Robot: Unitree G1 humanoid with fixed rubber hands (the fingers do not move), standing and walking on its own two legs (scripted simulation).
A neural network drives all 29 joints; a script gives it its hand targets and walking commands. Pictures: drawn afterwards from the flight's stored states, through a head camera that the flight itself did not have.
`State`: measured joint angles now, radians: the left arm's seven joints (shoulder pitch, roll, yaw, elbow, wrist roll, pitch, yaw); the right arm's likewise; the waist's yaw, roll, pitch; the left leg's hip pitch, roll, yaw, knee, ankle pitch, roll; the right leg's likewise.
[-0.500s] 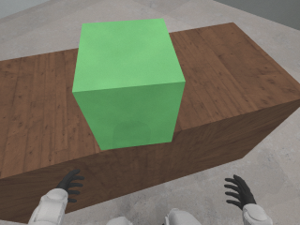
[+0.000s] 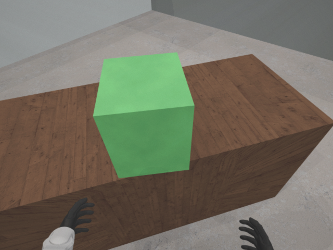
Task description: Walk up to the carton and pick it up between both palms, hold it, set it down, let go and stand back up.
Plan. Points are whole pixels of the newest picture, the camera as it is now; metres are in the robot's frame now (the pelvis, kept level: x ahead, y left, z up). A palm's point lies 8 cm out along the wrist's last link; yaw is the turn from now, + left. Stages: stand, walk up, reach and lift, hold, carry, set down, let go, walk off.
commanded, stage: reach and lift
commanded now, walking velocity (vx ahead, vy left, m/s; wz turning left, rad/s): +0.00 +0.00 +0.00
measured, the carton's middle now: (147, 115) +0.50 +0.06 +0.03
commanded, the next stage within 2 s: none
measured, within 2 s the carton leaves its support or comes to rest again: neither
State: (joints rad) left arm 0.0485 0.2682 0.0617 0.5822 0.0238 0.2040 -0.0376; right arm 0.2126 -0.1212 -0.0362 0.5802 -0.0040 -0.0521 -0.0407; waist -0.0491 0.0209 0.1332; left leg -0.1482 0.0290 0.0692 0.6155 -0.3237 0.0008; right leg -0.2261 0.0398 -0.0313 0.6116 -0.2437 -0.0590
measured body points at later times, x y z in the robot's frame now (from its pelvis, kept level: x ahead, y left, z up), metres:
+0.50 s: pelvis +0.03 +0.00 +0.01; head +0.02 -0.01 +0.46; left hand +0.25 +0.26 -0.03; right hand +0.22 -0.19 -0.06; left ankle +0.02 +0.12 -0.72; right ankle +0.06 -0.08 -0.72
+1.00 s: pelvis +0.06 +0.02 +0.01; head +0.05 +0.03 +0.46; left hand +0.26 +0.27 -0.01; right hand +0.27 -0.18 -0.03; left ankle +0.02 +0.12 -0.72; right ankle +0.06 -0.08 -0.72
